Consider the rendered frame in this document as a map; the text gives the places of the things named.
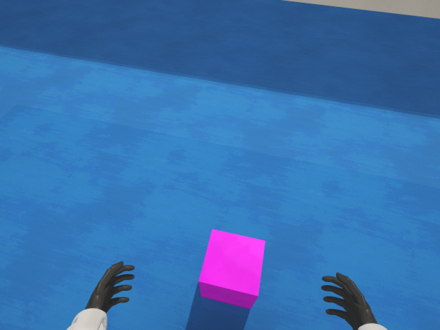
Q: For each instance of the left robot forearm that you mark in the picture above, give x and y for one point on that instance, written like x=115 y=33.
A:
x=90 y=319

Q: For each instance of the robot right hand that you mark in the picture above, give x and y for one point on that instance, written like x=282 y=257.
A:
x=358 y=311

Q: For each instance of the carton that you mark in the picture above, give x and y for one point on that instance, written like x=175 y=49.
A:
x=231 y=271

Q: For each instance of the robot left hand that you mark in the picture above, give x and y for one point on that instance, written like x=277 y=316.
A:
x=101 y=297

